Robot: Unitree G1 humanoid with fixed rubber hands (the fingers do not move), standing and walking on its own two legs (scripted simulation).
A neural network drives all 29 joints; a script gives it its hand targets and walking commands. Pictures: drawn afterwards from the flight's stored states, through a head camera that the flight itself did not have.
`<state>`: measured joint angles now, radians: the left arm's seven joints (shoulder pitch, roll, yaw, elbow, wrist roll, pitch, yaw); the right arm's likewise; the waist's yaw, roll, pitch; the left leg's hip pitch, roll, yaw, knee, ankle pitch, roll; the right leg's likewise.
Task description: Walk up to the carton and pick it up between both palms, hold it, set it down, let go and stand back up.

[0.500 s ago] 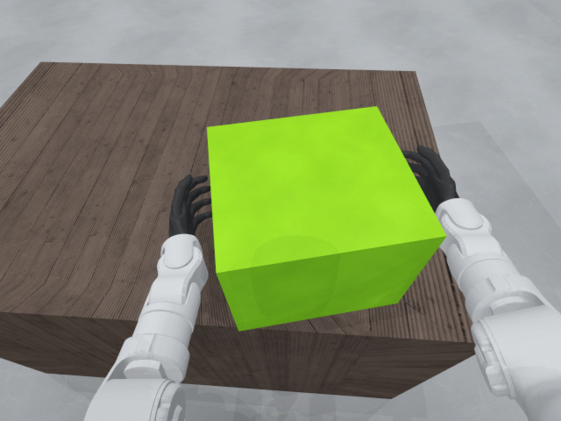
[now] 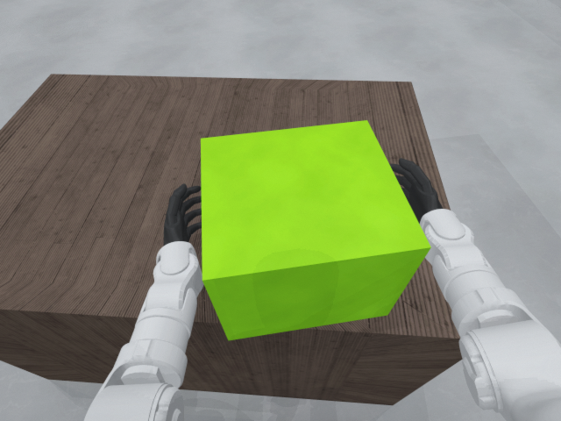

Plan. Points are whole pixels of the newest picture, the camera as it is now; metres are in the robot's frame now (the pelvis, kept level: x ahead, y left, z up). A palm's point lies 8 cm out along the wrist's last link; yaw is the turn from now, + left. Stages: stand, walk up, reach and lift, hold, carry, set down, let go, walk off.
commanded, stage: reach and lift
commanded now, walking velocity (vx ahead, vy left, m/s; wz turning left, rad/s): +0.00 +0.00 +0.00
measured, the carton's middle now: (297, 230) +0.42 +0.02 +0.00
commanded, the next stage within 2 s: none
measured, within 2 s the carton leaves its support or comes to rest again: leaves its support in 0.08 s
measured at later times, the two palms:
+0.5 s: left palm (165, 224) +0.36 +0.21 +0.08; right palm (423, 198) +0.42 -0.16 +0.09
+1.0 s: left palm (142, 207) +0.35 +0.22 +0.13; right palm (425, 191) +0.40 -0.14 +0.13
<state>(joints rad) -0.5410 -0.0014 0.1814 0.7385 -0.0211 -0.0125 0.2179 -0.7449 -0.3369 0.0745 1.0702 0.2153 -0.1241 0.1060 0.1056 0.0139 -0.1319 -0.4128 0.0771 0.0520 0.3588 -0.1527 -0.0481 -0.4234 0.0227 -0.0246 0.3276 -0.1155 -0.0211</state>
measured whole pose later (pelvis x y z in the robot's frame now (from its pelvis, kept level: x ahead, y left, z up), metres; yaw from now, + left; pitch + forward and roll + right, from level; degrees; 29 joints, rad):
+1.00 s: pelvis -0.02 +0.01 +0.00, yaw +1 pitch +10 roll +0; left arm -0.64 0.08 0.18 0.58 -0.02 0.32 0.17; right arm -0.74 -0.26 -0.06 0.78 0.22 0.25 0.00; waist 0.08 0.01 -0.20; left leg -0.40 0.05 0.05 0.35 -0.12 -0.02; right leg -0.41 0.00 -0.02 0.32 -0.08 -0.01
